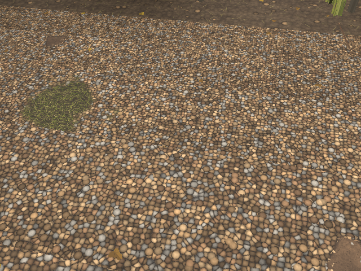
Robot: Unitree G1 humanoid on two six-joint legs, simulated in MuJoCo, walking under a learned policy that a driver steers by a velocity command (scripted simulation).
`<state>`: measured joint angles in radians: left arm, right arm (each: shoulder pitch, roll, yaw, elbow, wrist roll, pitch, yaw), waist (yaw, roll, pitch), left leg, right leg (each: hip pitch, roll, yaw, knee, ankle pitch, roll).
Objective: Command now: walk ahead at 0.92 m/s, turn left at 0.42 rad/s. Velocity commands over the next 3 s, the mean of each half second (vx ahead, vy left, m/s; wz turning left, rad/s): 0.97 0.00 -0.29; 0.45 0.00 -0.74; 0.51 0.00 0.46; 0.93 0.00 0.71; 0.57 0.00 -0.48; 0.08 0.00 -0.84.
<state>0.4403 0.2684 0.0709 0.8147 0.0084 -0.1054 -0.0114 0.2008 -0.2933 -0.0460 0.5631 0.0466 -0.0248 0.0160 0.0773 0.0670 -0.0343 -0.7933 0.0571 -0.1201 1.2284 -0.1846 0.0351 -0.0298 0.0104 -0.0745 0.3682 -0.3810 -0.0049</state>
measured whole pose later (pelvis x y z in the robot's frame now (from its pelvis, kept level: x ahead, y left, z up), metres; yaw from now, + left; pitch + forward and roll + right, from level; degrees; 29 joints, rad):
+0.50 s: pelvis +0.41 +0.05 -0.01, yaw -12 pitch -1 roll +4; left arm 0.19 0.34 0.08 0.75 -0.04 -0.02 -0.01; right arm 0.42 -0.27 -0.09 0.81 0.01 -0.12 0.01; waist -0.07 -0.04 0.01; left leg -0.01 -0.01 0.21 0.42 -0.39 -0.01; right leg -0.75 -0.13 0.07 1.04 0.00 -0.07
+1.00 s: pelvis +0.74 -0.04 -0.20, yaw -36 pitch +2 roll -2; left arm 0.28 0.23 0.05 0.81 -0.01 0.00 0.05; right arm 0.03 -0.22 -0.03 0.65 -0.01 -0.05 -0.03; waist 0.07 0.04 0.09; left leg -0.64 0.05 -0.18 0.79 -0.10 -0.10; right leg -0.34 0.23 0.10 0.62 -0.29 -0.13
